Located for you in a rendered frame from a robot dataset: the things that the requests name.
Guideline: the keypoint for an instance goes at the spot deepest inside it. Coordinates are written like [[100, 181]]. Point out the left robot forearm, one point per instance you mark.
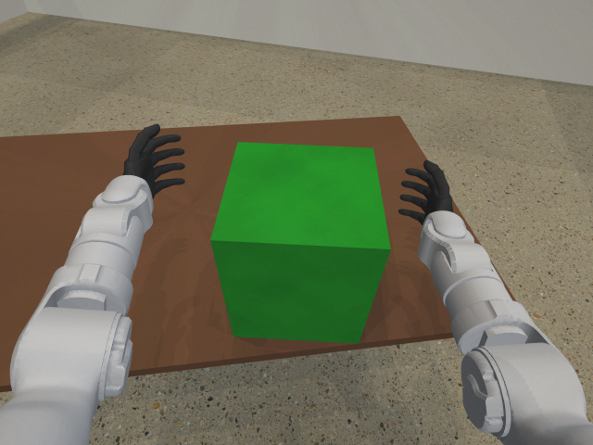
[[98, 271]]

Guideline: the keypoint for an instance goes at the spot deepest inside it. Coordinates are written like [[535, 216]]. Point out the right robot forearm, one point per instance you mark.
[[480, 307]]

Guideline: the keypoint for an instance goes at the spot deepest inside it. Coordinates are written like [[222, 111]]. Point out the robot right hand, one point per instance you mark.
[[436, 193]]

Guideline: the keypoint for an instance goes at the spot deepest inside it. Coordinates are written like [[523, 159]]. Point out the robot left hand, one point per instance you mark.
[[141, 161]]

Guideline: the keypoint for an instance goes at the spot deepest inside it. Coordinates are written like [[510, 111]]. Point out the carton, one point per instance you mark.
[[300, 241]]

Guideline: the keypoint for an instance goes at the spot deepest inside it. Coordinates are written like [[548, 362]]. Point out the robot right upper arm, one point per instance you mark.
[[524, 394]]

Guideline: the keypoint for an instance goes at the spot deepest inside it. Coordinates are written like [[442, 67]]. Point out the robot left upper arm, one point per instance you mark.
[[71, 360]]

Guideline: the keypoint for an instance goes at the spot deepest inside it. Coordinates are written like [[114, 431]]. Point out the table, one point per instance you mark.
[[179, 317]]

